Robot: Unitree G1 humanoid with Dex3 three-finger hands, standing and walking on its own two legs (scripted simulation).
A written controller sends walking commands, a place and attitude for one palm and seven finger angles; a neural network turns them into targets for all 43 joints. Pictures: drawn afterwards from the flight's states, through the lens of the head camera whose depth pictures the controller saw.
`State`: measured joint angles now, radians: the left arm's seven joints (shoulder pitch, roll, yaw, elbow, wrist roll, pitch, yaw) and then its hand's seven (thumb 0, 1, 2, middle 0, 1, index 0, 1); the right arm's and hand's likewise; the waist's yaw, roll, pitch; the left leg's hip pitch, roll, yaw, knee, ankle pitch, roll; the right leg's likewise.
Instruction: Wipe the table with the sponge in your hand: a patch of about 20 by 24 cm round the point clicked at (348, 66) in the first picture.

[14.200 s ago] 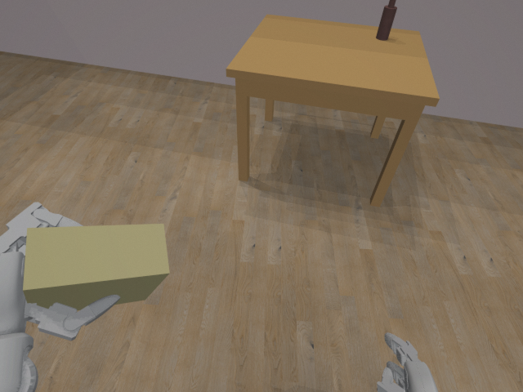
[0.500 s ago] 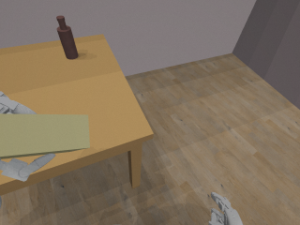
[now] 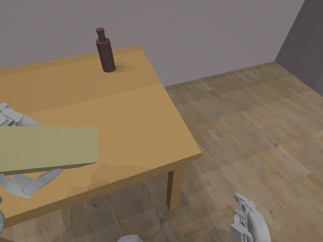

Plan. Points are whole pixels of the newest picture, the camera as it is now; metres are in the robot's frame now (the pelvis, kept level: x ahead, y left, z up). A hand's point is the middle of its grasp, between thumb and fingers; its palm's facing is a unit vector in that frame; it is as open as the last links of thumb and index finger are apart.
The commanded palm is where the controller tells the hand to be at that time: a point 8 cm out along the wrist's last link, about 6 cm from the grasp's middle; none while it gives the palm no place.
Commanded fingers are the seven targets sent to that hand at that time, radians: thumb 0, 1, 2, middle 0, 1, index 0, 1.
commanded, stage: shuffle to correct the standing spot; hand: left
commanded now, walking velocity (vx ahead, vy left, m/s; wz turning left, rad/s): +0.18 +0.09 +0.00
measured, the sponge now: (62, 151) +0.24 +0.20 +0.17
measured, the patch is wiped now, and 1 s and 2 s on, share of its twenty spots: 0.00 0.00 0.00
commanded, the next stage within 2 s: come to a stop and stand still in 1.02 s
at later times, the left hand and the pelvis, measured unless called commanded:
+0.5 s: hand out of the picture +0.25 +0.31 +0.20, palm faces +0.36 -0.83 -0.42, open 10.2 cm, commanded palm +0.20 +0.35 +0.20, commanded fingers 0.00 0.10 1.30 -1.20 -1.60 -1.20 -1.60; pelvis +0.03 +0.07 +0.01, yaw -3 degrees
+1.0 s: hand (18, 131) +0.27 +0.29 +0.18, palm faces +0.35 -0.86 -0.37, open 10.2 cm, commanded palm +0.21 +0.33 +0.20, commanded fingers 0.00 0.10 1.30 -1.20 -1.60 -1.20 -1.60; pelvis +0.04 +0.05 +0.02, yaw -3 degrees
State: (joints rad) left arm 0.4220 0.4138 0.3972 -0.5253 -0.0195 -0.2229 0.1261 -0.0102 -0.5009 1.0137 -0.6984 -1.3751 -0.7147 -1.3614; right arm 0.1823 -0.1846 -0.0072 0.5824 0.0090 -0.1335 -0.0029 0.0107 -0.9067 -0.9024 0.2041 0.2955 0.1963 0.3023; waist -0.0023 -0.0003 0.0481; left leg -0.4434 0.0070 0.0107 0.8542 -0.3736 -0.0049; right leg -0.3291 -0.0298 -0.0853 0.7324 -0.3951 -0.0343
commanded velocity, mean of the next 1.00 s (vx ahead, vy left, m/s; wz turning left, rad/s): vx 0.19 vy -0.03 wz -0.03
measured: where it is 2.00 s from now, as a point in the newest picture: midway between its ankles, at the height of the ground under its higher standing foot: outside the picture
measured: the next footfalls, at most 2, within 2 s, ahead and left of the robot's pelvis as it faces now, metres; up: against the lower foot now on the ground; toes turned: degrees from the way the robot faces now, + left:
right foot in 0.68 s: +0.07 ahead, -0.01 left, +0.00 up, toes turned -3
